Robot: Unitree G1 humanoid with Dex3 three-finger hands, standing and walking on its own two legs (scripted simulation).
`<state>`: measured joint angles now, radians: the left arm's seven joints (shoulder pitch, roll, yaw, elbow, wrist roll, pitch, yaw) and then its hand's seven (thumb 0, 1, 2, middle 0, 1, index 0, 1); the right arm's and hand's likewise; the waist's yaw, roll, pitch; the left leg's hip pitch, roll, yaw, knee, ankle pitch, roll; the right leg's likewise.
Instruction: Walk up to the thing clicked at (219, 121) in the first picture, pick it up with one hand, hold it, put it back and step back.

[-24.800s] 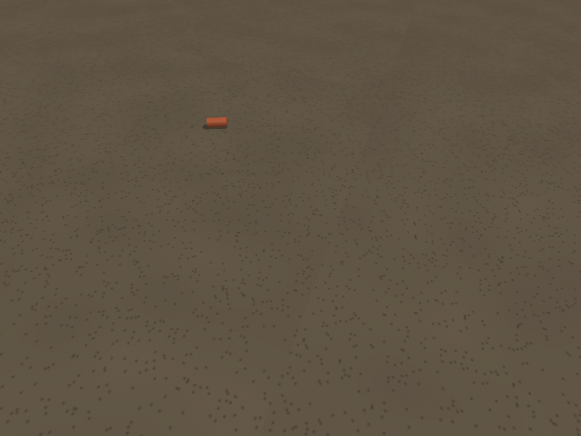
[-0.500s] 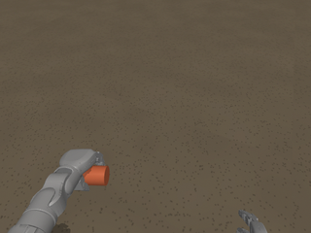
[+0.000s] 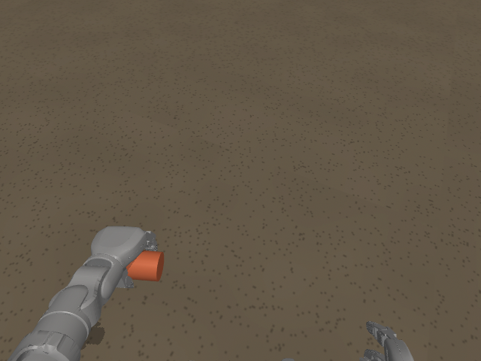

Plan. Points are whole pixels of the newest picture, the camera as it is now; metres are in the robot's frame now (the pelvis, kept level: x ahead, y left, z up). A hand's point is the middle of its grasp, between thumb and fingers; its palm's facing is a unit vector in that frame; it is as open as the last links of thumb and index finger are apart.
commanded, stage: crouch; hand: left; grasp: from above
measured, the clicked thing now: (130, 263) +0.32 +0.22 -0.10
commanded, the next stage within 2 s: lower in 1.70 s
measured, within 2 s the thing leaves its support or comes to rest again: neither
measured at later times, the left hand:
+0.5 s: hand (157, 281) +0.36 +0.22 -0.32, palm faces -0.43 +0.05 -0.90, open 8.5 cm
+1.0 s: hand (169, 292) +0.38 +0.22 -0.49, palm faces -0.44 +0.01 -0.90, open 8.5 cm
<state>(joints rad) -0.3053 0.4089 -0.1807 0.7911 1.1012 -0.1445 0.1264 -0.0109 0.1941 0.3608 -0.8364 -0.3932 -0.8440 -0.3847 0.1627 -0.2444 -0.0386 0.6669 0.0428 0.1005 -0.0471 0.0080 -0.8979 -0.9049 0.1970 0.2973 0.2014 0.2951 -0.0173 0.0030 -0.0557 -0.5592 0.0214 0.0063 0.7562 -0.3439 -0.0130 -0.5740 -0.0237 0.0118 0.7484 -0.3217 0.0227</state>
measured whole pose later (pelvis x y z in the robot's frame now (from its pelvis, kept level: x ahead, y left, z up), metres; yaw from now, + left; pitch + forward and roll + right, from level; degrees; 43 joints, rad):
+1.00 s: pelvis -0.06 +0.01 -0.32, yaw -2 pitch +37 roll -5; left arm -0.84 0.49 -0.03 1.30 1.24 -0.11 0.42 -0.01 0.20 0.31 -0.89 -0.30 -0.90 -0.29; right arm 0.13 -0.24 -0.05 0.74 -0.10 -0.07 0.08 0.00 -0.91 -0.90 0.20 0.30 0.20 0.29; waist -0.18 0.02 -0.16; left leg -2.07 -0.01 -0.08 2.11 -0.69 -0.01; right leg -2.04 -0.02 -0.02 2.05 -0.66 0.04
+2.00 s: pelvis -0.07 +0.01 -0.41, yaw -4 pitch +35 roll -7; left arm -0.96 0.61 0.01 1.53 1.29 -0.20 0.46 -0.01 0.21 0.30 -0.89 -0.28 -0.90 -0.27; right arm 0.14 -0.26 0.03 0.78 -0.15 -0.08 0.14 0.00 -0.91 -0.90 0.20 0.30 0.20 0.29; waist -0.24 -0.01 -0.08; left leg -2.30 -0.02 -0.12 2.40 -0.71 -0.02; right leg -2.26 0.00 -0.03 2.31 -0.66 0.05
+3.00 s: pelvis -0.06 +0.01 -0.45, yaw -9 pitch +31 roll -11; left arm -0.96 0.78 0.14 1.71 1.37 -0.25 0.67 -0.01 0.24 0.24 -0.91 -0.23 -0.92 -0.22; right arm 0.11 -0.29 0.13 0.79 -0.29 -0.19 0.28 0.00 -0.90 -0.90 0.20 0.30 0.20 0.30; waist -0.34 -0.07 0.05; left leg -2.36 -0.01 -0.21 2.58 -0.77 -0.03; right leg -2.30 0.03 -0.09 2.43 -0.68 0.07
